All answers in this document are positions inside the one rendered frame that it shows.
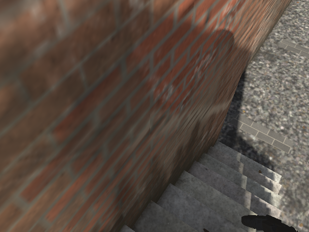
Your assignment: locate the robot right hand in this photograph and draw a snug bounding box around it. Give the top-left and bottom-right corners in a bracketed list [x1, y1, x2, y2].
[241, 215, 298, 232]

